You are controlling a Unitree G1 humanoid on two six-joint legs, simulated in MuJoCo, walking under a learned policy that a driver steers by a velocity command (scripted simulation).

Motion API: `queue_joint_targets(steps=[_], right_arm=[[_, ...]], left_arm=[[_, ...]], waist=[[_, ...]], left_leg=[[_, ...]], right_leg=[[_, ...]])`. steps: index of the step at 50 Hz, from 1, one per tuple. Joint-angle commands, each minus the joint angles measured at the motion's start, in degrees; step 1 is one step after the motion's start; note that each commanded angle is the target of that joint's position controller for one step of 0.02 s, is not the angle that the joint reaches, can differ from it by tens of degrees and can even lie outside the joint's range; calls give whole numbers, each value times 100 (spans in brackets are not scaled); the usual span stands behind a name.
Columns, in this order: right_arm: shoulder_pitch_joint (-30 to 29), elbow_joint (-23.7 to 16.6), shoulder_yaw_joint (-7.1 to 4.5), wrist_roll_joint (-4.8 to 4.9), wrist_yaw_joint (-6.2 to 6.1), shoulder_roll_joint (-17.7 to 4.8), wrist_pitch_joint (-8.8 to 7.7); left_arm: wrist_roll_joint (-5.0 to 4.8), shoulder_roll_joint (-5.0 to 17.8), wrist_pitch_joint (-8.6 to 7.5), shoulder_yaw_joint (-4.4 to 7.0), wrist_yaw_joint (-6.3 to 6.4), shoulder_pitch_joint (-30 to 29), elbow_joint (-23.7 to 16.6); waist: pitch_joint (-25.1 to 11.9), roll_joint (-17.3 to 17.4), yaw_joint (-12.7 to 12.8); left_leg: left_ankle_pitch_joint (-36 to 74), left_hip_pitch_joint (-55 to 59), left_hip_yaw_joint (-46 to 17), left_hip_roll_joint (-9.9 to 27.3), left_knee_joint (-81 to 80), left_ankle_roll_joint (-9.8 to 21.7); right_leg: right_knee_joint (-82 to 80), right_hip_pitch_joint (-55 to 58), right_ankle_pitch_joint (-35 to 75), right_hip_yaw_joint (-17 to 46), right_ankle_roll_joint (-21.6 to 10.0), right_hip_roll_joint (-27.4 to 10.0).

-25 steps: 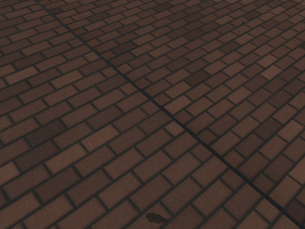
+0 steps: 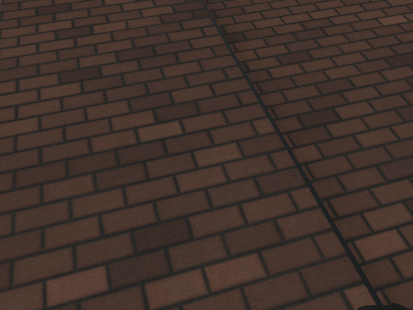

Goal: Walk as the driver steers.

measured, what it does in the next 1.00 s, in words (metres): walks ahead, turning right: left foot, then right foot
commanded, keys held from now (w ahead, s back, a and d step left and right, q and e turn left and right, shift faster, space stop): w+e+shift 0.82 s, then w+shift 0.18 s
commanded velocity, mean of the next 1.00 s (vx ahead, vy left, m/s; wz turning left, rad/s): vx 1.00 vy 0.00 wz -0.74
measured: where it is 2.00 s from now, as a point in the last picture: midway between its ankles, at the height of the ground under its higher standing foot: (383, 157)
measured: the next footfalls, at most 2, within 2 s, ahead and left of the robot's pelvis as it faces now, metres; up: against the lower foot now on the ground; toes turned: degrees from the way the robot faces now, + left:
left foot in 0.18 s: +0.36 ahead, +0.14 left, +0.00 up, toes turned -7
right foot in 0.64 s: +0.71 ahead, -0.17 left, +0.00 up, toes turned -33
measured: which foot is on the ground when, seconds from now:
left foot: up 0.00-0.16, down 0.18-0.62, up 0.64-1.00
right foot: down 0.00-0.18, up 0.20-0.62, down 0.64-1.00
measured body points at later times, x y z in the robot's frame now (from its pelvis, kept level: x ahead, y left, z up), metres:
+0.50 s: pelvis +0.44 -0.01 -0.01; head +0.47 -0.02 +0.44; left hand +0.75 +0.15 -0.08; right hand +0.28 -0.26 -0.14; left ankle +0.32 +0.14 -0.74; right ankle +0.57 -0.16 -0.67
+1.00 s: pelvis +0.86 -0.23 -0.02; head +0.87 -0.25 +0.43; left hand +1.03 +0.01 -0.14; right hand +0.89 -0.57 -0.07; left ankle +1.10 -0.24 -0.70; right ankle +0.68 -0.14 -0.74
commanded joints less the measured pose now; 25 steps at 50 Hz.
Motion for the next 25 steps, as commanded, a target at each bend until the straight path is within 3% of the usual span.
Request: queue_joint_targets(steps=[1,3,5,6,7,8,9,10,11,12,13,14,15,17,19,21,23,25], right_arm=[[-596,-692,167,46,118,-50,-99],[-849,-694,199,148,171,-64,-123],[-956,-677,146,162,84,-230,-129],[-821,-622,91,140,13,-343,-142],[-322,-466,7,107,-72,-497,-165],[559,-199,-89,61,-172,-655,-185],[1517,-44,-230,-39,-309,-1016,-214],[2273,35,-339,-218,-395,-1462,-215],[2122,17,-387,-96,-363,-1509,-144],[1514,4,-301,-20,-345,-971,-124],[1226,37,-224,42,-317,-596,-154],[1116,115,-198,22,-298,-463,-175],[1167,229,-164,70,-309,-358,-208],[1311,485,-141,205,-272,-195,-320],[1395,651,-126,278,-250,-104,-393],[1307,741,-119,255,-269,-100,-442],[1282,805,-150,242,-309,-283,-461],[1483,899,-187,233,-361,-544,-445]], left_arm=[[-71,465,-183,25,-20,-670,-546],[-145,829,-207,108,-54,-494,-530],[-175,954,-179,119,-75,-233,-451],[-171,999,-158,112,-72,-95,-390],[-157,1118,-126,129,-67,20,-318],[-163,1197,-95,153,-62,22,-291],[-178,1019,-104,114,-74,-143,-380],[-215,59,-120,-79,-40,51,-609],[-407,257,-66,-64,-8,169,-846],[-278,482,27,-16,13,-419,-819],[-179,408,68,-27,-52,-775,-838],[-137,322,127,-25,-114,-881,-819],[-53,221,220,-25,-174,-870,-827],[4,4,401,-68,-248,-1120,-984],[51,-49,495,-106,-327,-1618,-1236],[38,-30,494,-158,-400,-2054,-1486],[20,81,502,-202,-472,-2450,-1651],[41,119,497,-251,-542,-2837,-1760]], waist=[[834,-434,-484],[728,-485,-387],[640,-434,-309],[428,-424,-359],[-18,-427,-591],[-556,-402,-1010],[-1074,-337,-1489],[-1915,842,-1375],[-2352,1436,-1181],[-1211,663,-1026],[-552,278,-948],[-261,173,-778],[-63,249,-604],[201,326,-416],[407,298,-353],[606,293,-224],[798,89,-173],[986,-88,-229]], left_leg=[[861,306,32,281,-1688,-261],[1293,1618,431,-43,-2227,-298],[1300,1775,458,-157,-2655,-261],[1053,2002,452,-281,-2894,-217],[675,2636,506,-487,-3089,-151],[531,3801,523,-509,-3152,-99],[-149,5168,-162,303,-3074,-1],[-2085,6390,-2413,2138,-3429,130],[-2972,6142,-4518,2644,-4591,504],[-3078,5345,-3654,2225,-4696,428],[-2052,4598,-2677,1978,-4669,362],[-1174,4079,-2029,1748,-4782,266],[-690,3698,-1460,1581,-4890,204],[192,3481,-721,1506,-5032,118],[988,3415,-8,1422,-5237,56],[1705,3193,794,1172,-5382,-50],[2049,3068,1391,970,-5612,-157],[3118,3158,1816,924,-5667,-227]], right_leg=[[-1810,-1221,406,1554,-934,-1216],[-2043,-1628,1478,1373,-876,-1234],[-1699,-880,2449,1365,-817,-1339],[-1157,-402,3383,1304,-737,-1340],[-200,-92,4332,1169,-648,-1252],[1105,-387,4407,1058,-550,-1041],[2715,-1487,3216,1001,-464,-731],[4775,-2803,-938,727,-410,-337],[5792,-3486,-859,710,-460,-242],[5897,-3910,-222,670,-476,-650],[5612,-3911,121,622,-433,-816],[5452,-3722,205,622,-360,-932],[5351,-3592,205,628,-309,-1037],[5229,-3733,218,564,-259,-1179],[5117,-4045,613,436,-238,-1229],[4564,-3952,1263,259,-273,-1183],[3572,-3556,1799,-101,-392,-1057],[2665,-2955,1992,-632,-599,-805]])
